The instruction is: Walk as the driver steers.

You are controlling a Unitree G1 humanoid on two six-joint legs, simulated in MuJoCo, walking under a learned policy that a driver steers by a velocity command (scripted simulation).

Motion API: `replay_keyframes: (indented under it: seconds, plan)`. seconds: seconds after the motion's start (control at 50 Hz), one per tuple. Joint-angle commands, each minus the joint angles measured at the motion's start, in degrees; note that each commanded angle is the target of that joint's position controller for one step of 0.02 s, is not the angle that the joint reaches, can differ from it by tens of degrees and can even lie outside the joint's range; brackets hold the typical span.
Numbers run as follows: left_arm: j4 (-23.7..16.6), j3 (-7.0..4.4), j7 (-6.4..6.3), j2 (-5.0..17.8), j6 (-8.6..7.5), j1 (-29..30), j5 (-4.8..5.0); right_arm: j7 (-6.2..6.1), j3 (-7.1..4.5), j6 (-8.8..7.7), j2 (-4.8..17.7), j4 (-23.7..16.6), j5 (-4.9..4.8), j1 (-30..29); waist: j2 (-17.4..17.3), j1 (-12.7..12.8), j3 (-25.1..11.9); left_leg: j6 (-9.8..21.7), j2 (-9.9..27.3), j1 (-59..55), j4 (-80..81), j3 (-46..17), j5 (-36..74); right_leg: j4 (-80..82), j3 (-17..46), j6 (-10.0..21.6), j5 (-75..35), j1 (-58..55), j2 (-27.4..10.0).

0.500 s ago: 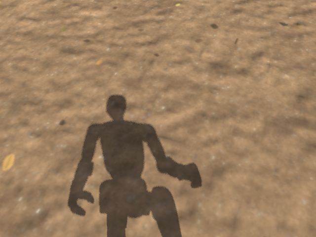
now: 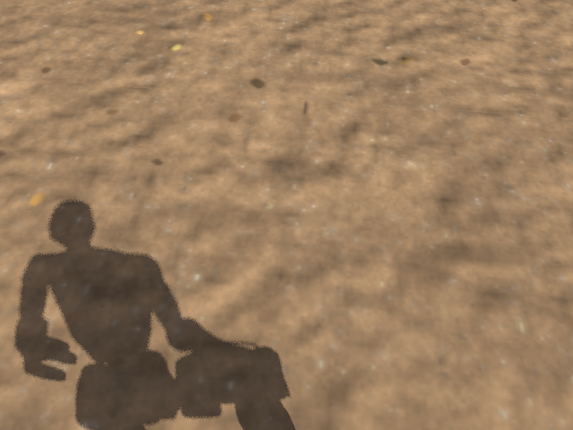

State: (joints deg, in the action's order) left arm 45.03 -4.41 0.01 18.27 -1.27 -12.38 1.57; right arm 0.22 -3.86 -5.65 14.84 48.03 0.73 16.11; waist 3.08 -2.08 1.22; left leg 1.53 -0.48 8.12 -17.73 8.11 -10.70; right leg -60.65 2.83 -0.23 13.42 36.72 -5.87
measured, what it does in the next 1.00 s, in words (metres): walks ahead, turning right: right foot, then left foot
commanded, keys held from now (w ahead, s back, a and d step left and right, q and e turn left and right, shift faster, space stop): w+e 0.46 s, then w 0.54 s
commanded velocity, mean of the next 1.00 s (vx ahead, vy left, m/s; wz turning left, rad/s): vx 0.50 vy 0.00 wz -0.38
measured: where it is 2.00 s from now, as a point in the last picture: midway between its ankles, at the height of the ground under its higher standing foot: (397, 224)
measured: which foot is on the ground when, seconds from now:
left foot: down 0.00-0.28, up 0.30-0.76, down 0.78-1.00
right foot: up 0.00-0.24, down 0.26-0.80, up 0.82-1.00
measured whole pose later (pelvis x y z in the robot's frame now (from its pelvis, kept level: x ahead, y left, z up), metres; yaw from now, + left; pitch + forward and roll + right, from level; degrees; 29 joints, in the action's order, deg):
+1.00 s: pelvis +0.56 -0.11 +0.00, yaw -22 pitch +1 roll +1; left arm 42.0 -3.5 -0.2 16.9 -3.1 -13.6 0.4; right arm 1.6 -2.6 -5.5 14.8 48.8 0.2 17.0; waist 2.5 -2.0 1.3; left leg 3.8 -3.7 10.9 -19.3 1.8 -9.6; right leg -59.1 2.6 0.8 15.3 33.6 -4.5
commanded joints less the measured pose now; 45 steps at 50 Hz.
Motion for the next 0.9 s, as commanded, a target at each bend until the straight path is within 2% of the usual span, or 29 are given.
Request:
replay_keyframes:
  seconds: [0.02, 0.1, 0.14, 0.18, 0.22, 0.24, 0.26, 0.28, 0.3, 0.32, 0.34, 0.36, 0.38, 0.4, 0.44, 0.48, 0.56, 0.64, 0.7, 0.72, 0.74, 0.76, 0.78, 0.8, 0.82, 0.84, 0.86, 0.88, 0.9]
  plan:
    - [-4.08, 0.01, 0.68, 0.64, -0.05, 0.14, -0.28, -0.59, -2.04, -1.01, 8.53, -3.33, 0.05, -4.45, -6.70, 1.77, 0.60, 9.00, 15.90, -1.46, 10.70, -6.89, 11.92, 6.97, 1.96, -0.42, -8.46, 2.92, -2.38]
    - [-6.77, 0.62, 2.18, -0.21, -0.46, 7.76, -0.43, -1.07, -2.64, -0.15, 10.46, -2.00, -0.63, -2.27, -5.59, -1.02, 2.64, 7.58, 15.74, -3.91, 10.58, -0.74, 12.70, 18.34, -2.23, 0.77, -14.67, 0.59, -1.06]
    - [-8.28, 0.57, 2.69, 0.28, -0.30, 10.43, -0.38, -1.05, -3.03, 0.51, 11.35, -1.11, -1.30, -0.87, -5.61, -1.65, 3.58, 6.86, 16.88, -7.61, 9.42, 0.51, 13.63, 21.37, -3.21, 1.89, -12.93, 1.10, -0.67]
    - [-9.52, 0.19, 3.12, 1.25, -0.12, 11.45, -0.47, -1.03, -3.46, 1.34, 12.40, -0.51, -1.97, -0.41, -6.08, -1.13, 3.72, 5.85, 17.90, -11.28, 6.16, 1.81, 19.88, 23.22, -4.87, 3.56, -8.50, 0.42, 0.59]
    - [-9.57, -0.96, 3.18, 3.26, 0.20, 7.83, -0.60, -1.19, -3.97, 2.17, 14.15, -0.65, -2.61, -1.32, -7.76, 1.87, 0.37, 4.58, 17.70, -12.96, -2.58, 3.65, 38.71, 23.53, -8.30, 5.95, -2.52, -6.80, 4.39]
    - [-7.96, -2.24, 3.01, 5.13, 0.34, 0.93, -0.40, -1.24, -4.00, 2.72, 14.38, -0.85, -2.93, -2.32, -7.36, 6.11, -3.27, 3.40, 16.25, -11.48, -12.38, 5.29, 45.26, 25.86, -10.05, 7.67, -2.88, -15.85, 7.28]
    - [-5.00, -4.39, 2.21, 8.92, 0.68, -9.15, -0.19, -1.38, -3.32, 2.81, 12.82, -1.05, -2.51, -1.73, -5.35, 10.68, -8.49, 1.18, 13.70, -3.89, -26.34, 6.47, 41.08, 28.14, -8.84, 9.87, -5.40, -31.53, 9.41]
    - [-3.93, -6.00, 0.94, 15.32, 1.15, -13.61, 0.25, -1.31, -1.47, 2.33, 6.92, -3.06, 0.17, 0.44, 7.48, 9.16, -11.76, -2.33, 8.15, 16.42, -47.05, 6.66, 5.20, 30.59, 12.92, 15.52, -4.45, -47.77, -3.17]
    - [-6.66, -5.42, 1.51, 17.17, -0.08, -11.00, -0.10, -0.78, 0.06, 0.20, 4.09, -5.58, -0.09, 1.73, 12.36, 5.58, -21.06, -3.90, -1.98, 32.15, -60.74, -7.04, -24.97, 41.59, 44.80, 25.55, 8.43, -58.25, -13.30]
    - [-6.82, -3.82, 2.12, 11.64, -1.11, -10.66, -0.31, -0.09, -1.15, -1.43, 9.54, -6.57, -2.52, -5.39, 3.90, 9.10, -17.87, -2.61, 1.18, 38.47, -62.81, -13.28, -21.15, 45.46, 41.46, 22.20, 9.30, -56.78, -12.85]
    - [-6.46, -3.15, 2.12, 9.49, -1.87, -8.95, -0.48, 0.16, -1.06, -2.38, 9.68, -7.41, -3.31, -7.72, 2.91, 8.02, -11.04, -1.09, 3.49, 40.09, -59.58, -12.42, -16.00, 45.08, 33.16, 20.01, 5.97, -50.10, -10.90]
    - [-6.91, -2.63, 1.98, 7.86, -2.14, -5.04, -0.47, -0.38, -1.03, -2.73, 9.09, -6.49, -2.04, -7.47, -1.78, 5.25, -7.29, -0.87, 6.00, 36.61, -54.50, -12.66, -11.62, 44.71, 26.77, 17.81, 0.31, -41.79, -8.21]
    - [-7.70, -1.98, 1.73, 5.86, -2.20, -1.80, -0.82, -0.72, -1.53, -2.40, 9.79, -5.85, -0.80, -6.81, -1.29, 3.10, -5.33, -1.15, 7.48, 32.33, -49.78, -12.91, -8.90, 45.22, 22.01, 16.68, -5.85, -35.30, -6.21]
    - [-8.63, -1.62, 1.43, 5.15, -2.19, -0.28, -1.42, -0.57, -1.74, -1.67, 9.91, -5.60, -0.55, -5.91, -0.07, 1.69, -4.78, -1.50, 8.08, 28.94, -47.93, -13.15, -7.08, 46.47, 20.06, 16.50, -9.06, -31.27, -5.04]
    - [-8.74, -1.81, 0.82, 5.83, -2.49, -0.60, -1.23, -0.52, -1.57, -0.51, 8.46, -5.77, -0.03, -5.72, -0.52, 1.05, -4.42, -3.13, 7.50, 26.93, -43.45, -12.18, -4.92, 47.76, 17.22, 17.15, -15.07, -27.48, -3.97]
    - [-8.12, -2.09, -0.04, 6.89, -2.61, -2.29, -0.99, -0.57, -1.10, 0.08, 7.03, -6.65, 0.18, -8.53, -0.96, 1.58, -3.01, -4.71, 6.62, 28.05, -36.56, -11.37, 0.51, 48.53, 13.90, 16.71, -17.52, -25.92, -2.86]
    - [-6.29, -1.77, -0.76, 6.22, -2.48, -5.51, -0.87, 0.39, 0.21, -0.25, 4.55, -8.00, -0.30, -15.61, 1.12, 5.04, -1.13, -5.22, 4.46, 23.92, -19.68, -10.24, 16.22, 48.87, 8.77, 13.17, -12.88, -24.11, -0.02]
    - [-3.75, -1.81, -0.61, 6.65, -2.47, -9.34, -0.61, 1.42, 0.25, -0.94, 5.82, -9.62, -1.14, -20.50, 1.37, 7.29, 1.32, -3.53, 3.57, 24.22, -13.34, -10.64, 18.03, 47.30, 11.33, 12.81, -9.45, -28.69, -3.10]
    - [-2.40, -1.98, -0.90, 6.97, -1.85, -10.60, -0.73, 2.05, -0.09, -1.51, 7.14, -10.17, -1.04, -20.37, 2.23, 6.63, 1.91, -1.08, 3.14, 25.39, -10.61, -10.66, 11.73, 43.83, 13.93, 12.05, -14.29, -35.32, -6.19]
    - [-2.21, -2.09, -0.98, 7.18, -1.58, -10.41, -0.76, 2.11, -0.25, -1.64, 7.58, -9.93, -1.07, -19.04, 2.96, 5.85, 1.61, -0.17, 2.71, 23.87, -10.20, -10.06, 9.14, 42.42, 14.27, 11.53, -17.93, -36.67, -6.60]
    - [-2.30, -2.11, -1.01, 7.36, -1.33, -9.49, -0.74, 2.02, -0.70, -1.81, 8.38, -9.15, -1.02, -15.88, 3.53, 3.92, 0.15, 1.02, 1.45, 19.35, -9.07, -8.62, 7.41, 39.18, 13.60, 10.72, -25.50, -37.16, -5.87]
    - [-2.56, -1.72, -0.98, 6.53, -1.12, -8.67, -0.86, 1.75, -1.67, -1.95, 10.01, -7.20, -0.75, -9.47, 2.62, 0.63, -4.09, 2.76, 0.40, 10.13, -7.81, -7.44, 8.66, 31.73, 11.27, 9.41, -33.67, -36.43, -2.90]
    - [-3.68, -0.75, -0.97, 4.60, -1.06, -8.10, -1.46, 1.50, -2.41, -2.06, 12.53, -5.70, -0.01, -0.24, -0.21, -3.42, -12.38, 6.37, 6.93, -5.49, -10.49, -14.03, 10.25, 18.13, 8.66, 7.45, -28.69, -29.14, 0.29]
    - [-4.05, 0.45, -0.83, 0.57, -1.88, -15.61, -0.82, 1.43, -3.84, -1.52, 17.28, -4.07, 0.35, 7.04, -14.44, -2.24, -21.04, 15.39, 19.32, -27.35, -8.19, -37.77, 0.39, -3.57, 3.46, 2.35, -5.55, -7.92, 9.40]
    - [-3.89, 0.58, -0.72, 2.13, -2.62, -14.88, -0.36, 2.02, -2.77, -1.26, 13.13, -2.70, -1.28, 8.54, -18.69, -3.14, -20.81, 16.61, 22.25, -29.80, 0.45, -51.87, -12.47, -11.01, 6.93, 2.01, 19.41, 2.63, 10.81]
    - [-4.82, -0.47, -0.48, 6.23, -2.97, -9.21, 0.52, 1.86, -1.73, -1.04, 9.94, -3.25, -1.94, 4.74, -12.62, -3.51, -11.49, 13.87, 20.98, -22.86, 1.65, -45.72, -18.37, -14.38, 7.50, 2.50, 16.03, 7.53, 7.18]
    - [-5.91, -0.35, -0.43, 6.29, -3.17, -4.86, 0.33, 1.60, -1.20, -0.54, 8.77, -4.25, -1.32, 0.63, -8.15, -2.44, -6.32, 12.08, 18.83, -14.97, 2.61, -38.66, -15.33, -12.80, 4.71, 2.79, 11.23, 7.15, 4.19]
    - [-6.49, -0.42, -0.35, 5.74, -3.32, -2.39, -0.58, 1.58, -0.65, -0.26, 7.49, -4.44, -0.72, -1.97, -6.14, -1.12, -2.09, 11.72, 16.56, -7.76, 4.47, -33.63, -9.96, -8.89, 3.39, 2.65, 7.75, 6.02, 2.28]
    - [-6.31, -0.67, -0.30, 5.19, -3.16, -2.77, -1.04, 1.50, -0.16, -0.44, 6.41, -4.61, -0.12, -3.36, -7.13, 0.58, -1.18, 11.07, 14.80, -3.59, 5.72, -30.19, -4.92, -5.61, 3.40, 2.55, 5.07, 2.98, 0.40]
